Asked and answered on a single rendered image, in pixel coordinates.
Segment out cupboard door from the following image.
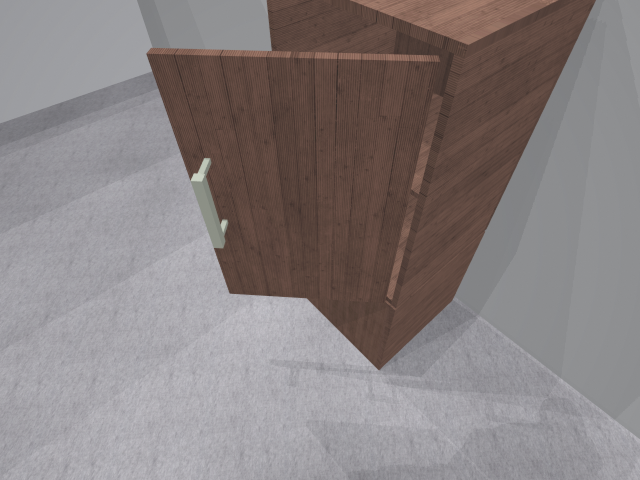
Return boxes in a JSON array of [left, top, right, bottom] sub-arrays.
[[146, 48, 440, 303]]

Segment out handle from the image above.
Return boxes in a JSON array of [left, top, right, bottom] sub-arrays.
[[191, 158, 228, 248]]

